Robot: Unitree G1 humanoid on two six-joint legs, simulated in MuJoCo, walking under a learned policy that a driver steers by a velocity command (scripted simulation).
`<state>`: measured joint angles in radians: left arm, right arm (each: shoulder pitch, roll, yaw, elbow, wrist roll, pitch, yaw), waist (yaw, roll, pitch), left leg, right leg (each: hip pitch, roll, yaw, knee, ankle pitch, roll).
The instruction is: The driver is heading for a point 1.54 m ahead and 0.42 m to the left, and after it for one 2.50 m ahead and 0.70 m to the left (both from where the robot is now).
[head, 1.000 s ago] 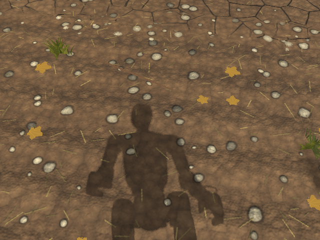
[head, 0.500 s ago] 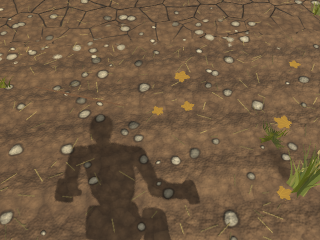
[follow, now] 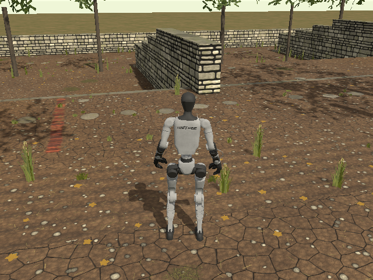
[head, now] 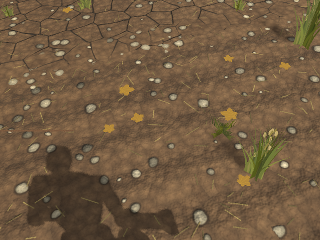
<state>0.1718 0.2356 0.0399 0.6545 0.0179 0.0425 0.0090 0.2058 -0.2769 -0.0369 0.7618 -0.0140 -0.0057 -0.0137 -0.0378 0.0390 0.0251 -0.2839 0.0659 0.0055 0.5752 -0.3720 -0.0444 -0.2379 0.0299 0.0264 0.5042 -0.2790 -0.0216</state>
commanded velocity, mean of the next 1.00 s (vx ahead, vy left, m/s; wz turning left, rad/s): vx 0.00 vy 0.00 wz -0.03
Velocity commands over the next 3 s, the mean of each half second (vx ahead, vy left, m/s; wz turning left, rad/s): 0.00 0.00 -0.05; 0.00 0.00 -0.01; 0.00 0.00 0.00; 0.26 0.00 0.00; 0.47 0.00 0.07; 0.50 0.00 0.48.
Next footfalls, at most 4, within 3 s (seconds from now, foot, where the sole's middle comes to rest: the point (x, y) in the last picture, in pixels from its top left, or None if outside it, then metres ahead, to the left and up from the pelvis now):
2.26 right None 0.44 -0.09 -0.77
2.82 left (127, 188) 0.73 0.18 -0.77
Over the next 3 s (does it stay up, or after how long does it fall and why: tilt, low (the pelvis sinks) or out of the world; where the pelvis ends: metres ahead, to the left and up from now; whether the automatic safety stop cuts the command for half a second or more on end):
stays up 0.68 0.10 0.01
